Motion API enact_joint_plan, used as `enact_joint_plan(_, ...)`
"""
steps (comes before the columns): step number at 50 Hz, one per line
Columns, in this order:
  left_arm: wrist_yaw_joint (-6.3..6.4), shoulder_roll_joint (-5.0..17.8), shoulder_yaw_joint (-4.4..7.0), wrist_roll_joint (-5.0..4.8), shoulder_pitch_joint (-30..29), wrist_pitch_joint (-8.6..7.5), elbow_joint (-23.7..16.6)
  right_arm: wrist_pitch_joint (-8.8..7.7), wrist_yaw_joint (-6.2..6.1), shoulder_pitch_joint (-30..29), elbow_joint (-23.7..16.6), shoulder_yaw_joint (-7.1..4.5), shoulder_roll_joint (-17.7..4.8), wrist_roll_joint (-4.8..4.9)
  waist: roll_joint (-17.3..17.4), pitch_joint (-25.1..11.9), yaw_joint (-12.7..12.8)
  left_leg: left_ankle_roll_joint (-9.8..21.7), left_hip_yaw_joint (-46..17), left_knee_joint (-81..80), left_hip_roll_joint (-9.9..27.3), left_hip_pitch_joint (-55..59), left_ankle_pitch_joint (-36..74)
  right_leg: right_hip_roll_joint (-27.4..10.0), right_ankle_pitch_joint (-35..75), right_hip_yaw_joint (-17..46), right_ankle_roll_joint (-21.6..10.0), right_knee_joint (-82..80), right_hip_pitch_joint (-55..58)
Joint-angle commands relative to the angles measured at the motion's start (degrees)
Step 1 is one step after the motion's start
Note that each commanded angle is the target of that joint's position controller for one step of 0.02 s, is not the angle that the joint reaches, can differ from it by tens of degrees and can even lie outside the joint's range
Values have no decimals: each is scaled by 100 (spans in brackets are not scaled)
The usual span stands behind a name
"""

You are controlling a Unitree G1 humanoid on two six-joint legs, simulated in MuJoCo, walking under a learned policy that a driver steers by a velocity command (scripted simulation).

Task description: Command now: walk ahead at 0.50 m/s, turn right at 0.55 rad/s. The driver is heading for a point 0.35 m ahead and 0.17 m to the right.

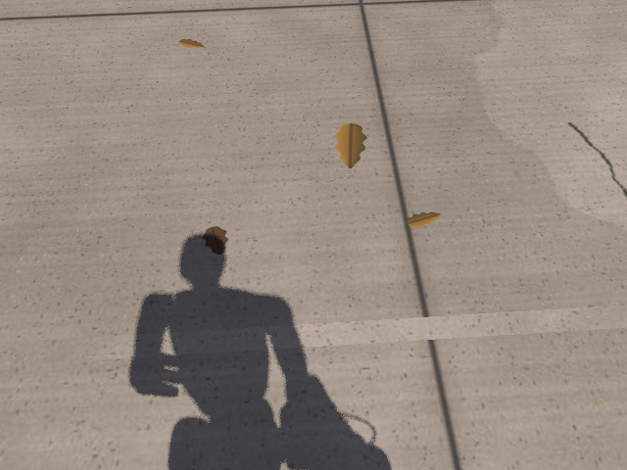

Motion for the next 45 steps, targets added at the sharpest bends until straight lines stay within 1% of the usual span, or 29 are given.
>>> enact_joint_plan(1,50,481,151,16,312,-63,-243,76,-73,83,-183,-243,-1097,-21,666,-218,417,603,-263,1084,1646,99,6269,537,-830,-345,-370,-172,698)
enact_joint_plan(2,86,597,228,12,889,-101,-80,142,-64,66,-207,-270,-1182,-19,646,-565,640,582,-242,2040,1634,-17,6311,751,-1002,-336,-522,-379,1357)
enact_joint_plan(3,160,827,359,61,1805,-153,208,180,-38,-15,-287,-274,-1196,-7,355,-1053,1069,413,-165,3473,1522,-733,5382,756,-878,-30,-739,-871,2646)
enact_joint_plan(4,255,1485,553,111,2246,-157,266,158,14,119,-570,-166,-703,48,-569,-1646,1051,153,-193,5411,1069,-2605,2093,-771,-1518,2107,-1247,-1064,4282)
enact_joint_plan(5,266,1876,627,-57,2091,-90,128,83,116,-200,-993,-189,-699,75,-1163,-2009,848,-113,-1205,6878,-164,-4433,-1094,-1758,-1352,5110,-1973,-2116,5095)
enact_joint_plan(6,312,1700,589,-120,1992,-29,170,17,140,-930,-1114,-214,-926,29,-250,-1287,954,-42,-1905,6823,257,-5120,-514,-1595,-1012,4295,-1736,-2294,4749)
enact_joint_plan(7,354,1404,519,-161,1695,-46,182,-65,156,-970,-1137,-173,-835,90,-21,-694,735,-1,-1902,6356,502,-5011,90,-1453,-424,3526,-1532,-2316,3974)
enact_joint_plan(8,365,1133,454,-161,1400,-88,158,-77,134,-818,-1019,-179,-809,72,302,-362,432,-4,-1913,5780,687,-4600,334,-1119,318,2967,-1248,-2370,3285)
enact_joint_plan(9,389,982,405,-213,1224,-139,145,10,126,-739,-1007,-183,-796,-46,302,-273,235,-75,-1944,5451,766,-4222,382,-830,850,2549,-1104,-2408,2840)
enact_joint_plan(10,390,894,366,-225,1142,-199,114,125,141,-597,-967,-171,-739,-131,211,-372,122,-148,-1956,5253,798,-3906,428,-656,1157,2294,-1045,-2433,2623)
enact_joint_plan(11,379,899,357,-240,1220,-269,123,219,164,-592,-993,-169,-701,-161,176,-433,88,-216,-1912,5136,768,-3822,423,-556,1467,2203,-1057,-2433,2546)
enact_joint_plan(14,360,1084,387,-229,1535,-355,188,352,200,-958,-1158,-147,-619,-135,68,-289,134,-364,-1760,4520,721,-4063,857,-385,2000,1979,-967,-2503,2393)
enact_joint_plan(17,373,1017,341,-214,1859,-339,275,355,185,-1418,-1305,-110,-592,-96,-96,-236,296,-358,-1625,3751,586,-4120,1393,-228,3753,1594,-606,-2184,2548)
enact_joint_plan(19,396,967,304,-209,2022,-308,323,340,187,-1675,-1385,-61,-547,-47,-253,-337,444,-261,-1558,3203,438,-3994,1757,-155,4146,1469,-372,-2023,2758)
enact_joint_plan(22,462,905,249,-163,2190,-258,391,297,169,-1964,-1438,-14,-566,4,-349,-397,634,-99,-1502,2486,217,-3802,2099,-193,4229,1491,-225,-1828,3152)
enact_joint_plan(24,505,893,224,-113,2168,-233,422,248,144,-1897,-1390,-8,-623,-3,-394,-386,613,35,-1531,2082,76,-3498,1958,-279,4328,1581,-184,-1575,3311)
enact_joint_plan(26,549,982,231,-106,1953,-254,406,174,87,-1258,-1155,-70,-816,-28,-421,-489,315,248,-1619,1644,-80,-2769,1714,-368,4711,1767,-100,-1032,3341)
enact_joint_plan(27,550,1040,238,-156,1799,-277,409,107,51,-778,-986,-94,-864,-45,-301,-582,28,355,-1635,1039,-76,-2246,2142,-269,4571,1733,-32,-484,3343)
enact_joint_plan(28,531,1009,214,-221,1727,-330,347,5,9,-257,-833,-119,-991,-72,21,-894,-199,486,-2002,757,401,-1231,4022,6,3541,1630,80,331,2913)
enact_joint_plan(29,533,616,137,-344,2394,-348,283,-14,0,35,-877,-190,-1443,-87,1125,-1669,43,1250,-3447,1379,2015,195,7467,697,-98,1276,286,2010,1905)
enact_joint_plan(30,553,664,165,-373,2909,-243,511,116,47,-48,-862,-148,-1200,106,1419,-2376,172,2011,-4488,1184,2644,445,7992,1239,-3069,1236,375,2893,1373)
enact_joint_plan(31,554,863,199,-165,2691,-139,666,165,101,-442,-951,-70,-921,192,586,-1793,263,1968,-4181,869,2386,-342,6647,992,-2876,1522,395,3189,1240)
enact_joint_plan(32,522,796,189,-68,2303,-84,644,201,92,-904,-1006,7,-666,159,339,-1163,329,1756,-3737,591,2050,-986,5305,824,-2620,1498,435,3079,1111)
enact_joint_plan(33,487,699,166,-61,2073,-19,625,236,57,-1170,-1007,97,-456,110,291,-768,419,1488,-3300,271,1740,-1582,4416,634,-2429,1471,487,2635,1221)
enact_joint_plan(34,456,625,144,-45,1978,67,611,258,18,-1291,-963,125,-446,76,537,-573,505,1291,-2963,41,1469,-2029,3759,514,-2225,1386,560,2176,1478)
enact_joint_plan(36,442,470,78,-51,2158,201,783,286,19,-1304,-844,109,-572,-3,790,-606,583,1106,-2536,-42,1121,-2376,3150,579,-2122,1046,664,1502,1955)
enact_joint_plan(40,518,422,10,-96,1808,305,896,347,34,-1062,-630,41,-817,6,881,-685,380,1074,-2736,-237,1137,-2310,1228,458,-1880,792,656,340,2116)
enact_joint_plan(43,517,402,-18,-105,1789,270,1042,484,26,-1202,-574,6,-878,56,849,-514,451,867,-2864,-355,1078,-2660,-256,449,-1294,622,533,-552,2501)
enact_joint_plan(45,534,396,-58,-53,1764,186,1104,548,15,-1076,-483,17,-783,80,556,-238,457,475,-2869,-378,981,-3042,-857,260,-896,931,364,-1457,2790)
